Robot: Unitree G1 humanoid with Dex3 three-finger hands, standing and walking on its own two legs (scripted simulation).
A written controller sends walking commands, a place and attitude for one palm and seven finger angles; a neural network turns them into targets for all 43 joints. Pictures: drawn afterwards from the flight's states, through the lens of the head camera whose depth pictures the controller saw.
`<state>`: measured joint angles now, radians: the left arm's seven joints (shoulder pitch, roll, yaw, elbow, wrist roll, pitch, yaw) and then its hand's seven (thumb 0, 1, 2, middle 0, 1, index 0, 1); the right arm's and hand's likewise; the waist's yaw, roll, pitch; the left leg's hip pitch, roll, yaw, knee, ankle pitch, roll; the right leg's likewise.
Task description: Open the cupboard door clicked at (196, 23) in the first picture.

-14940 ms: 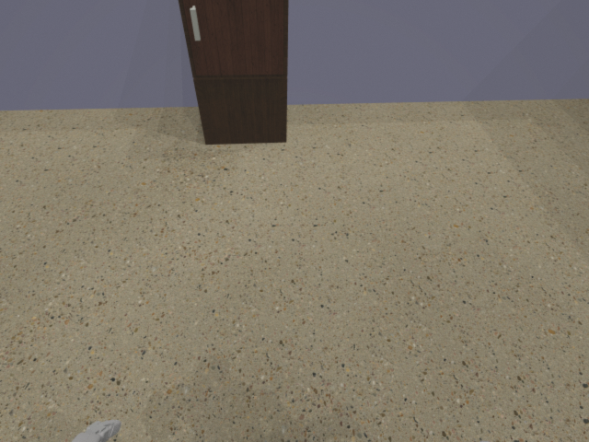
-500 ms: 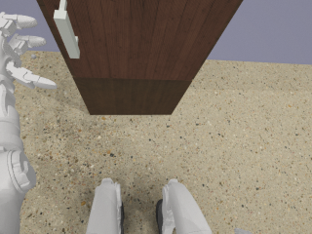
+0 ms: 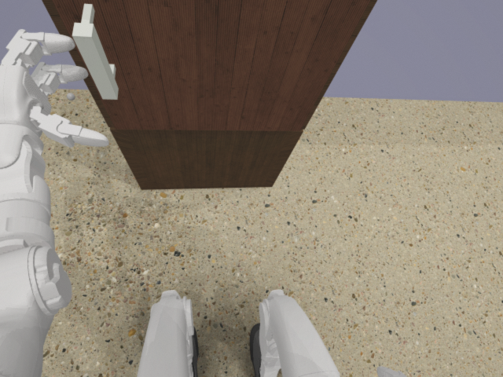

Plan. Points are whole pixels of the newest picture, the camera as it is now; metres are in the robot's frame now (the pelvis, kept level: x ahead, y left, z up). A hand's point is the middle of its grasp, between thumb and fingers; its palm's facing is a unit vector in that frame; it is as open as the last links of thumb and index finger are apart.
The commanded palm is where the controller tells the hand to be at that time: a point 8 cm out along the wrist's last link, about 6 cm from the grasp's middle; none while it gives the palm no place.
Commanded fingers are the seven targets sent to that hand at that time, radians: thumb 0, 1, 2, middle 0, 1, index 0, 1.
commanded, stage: slide the fingers in behind the handle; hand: left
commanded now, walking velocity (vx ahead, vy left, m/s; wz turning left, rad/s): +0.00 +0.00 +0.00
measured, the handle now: (100, 55) +0.58 +0.20 +0.05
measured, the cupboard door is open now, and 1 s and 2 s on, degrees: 0 0 0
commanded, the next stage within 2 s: move the hooked fingers beside the handle in 1.16 s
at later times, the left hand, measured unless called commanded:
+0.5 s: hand (86, 100) +0.50 +0.22 +0.04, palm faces +0.05 -1.00 -0.02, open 14.0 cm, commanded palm +0.49 +0.23 +0.04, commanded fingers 0.00 -0.50 0.30 -0.30 -1.20 -0.30 -1.20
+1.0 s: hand (89, 102) +0.50 +0.21 +0.04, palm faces +0.07 -1.00 -0.01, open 14.2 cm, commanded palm +0.49 +0.21 +0.04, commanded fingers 0.00 -0.50 0.30 -0.30 -1.20 -0.30 -1.20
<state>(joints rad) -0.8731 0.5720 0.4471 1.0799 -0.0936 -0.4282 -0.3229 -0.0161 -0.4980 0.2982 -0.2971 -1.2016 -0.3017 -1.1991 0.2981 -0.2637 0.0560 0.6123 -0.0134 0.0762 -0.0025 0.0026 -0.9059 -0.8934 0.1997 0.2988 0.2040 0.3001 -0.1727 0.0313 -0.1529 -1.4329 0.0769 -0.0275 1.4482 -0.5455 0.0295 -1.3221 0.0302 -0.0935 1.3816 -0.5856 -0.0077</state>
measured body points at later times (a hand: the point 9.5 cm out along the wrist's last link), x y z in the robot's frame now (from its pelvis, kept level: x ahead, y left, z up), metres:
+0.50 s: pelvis +0.00 +0.00 +0.00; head +0.16 +0.04 +0.42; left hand +0.50 +0.27 +0.05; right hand +0.05 -0.27 -0.11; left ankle +0.05 +0.10 -0.58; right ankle +0.03 -0.12 -0.58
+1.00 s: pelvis +0.00 +0.00 +0.01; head +0.16 +0.05 +0.42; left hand +0.49 +0.27 +0.05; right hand +0.06 -0.26 -0.10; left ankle +0.05 +0.10 -0.58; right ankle +0.03 -0.12 -0.58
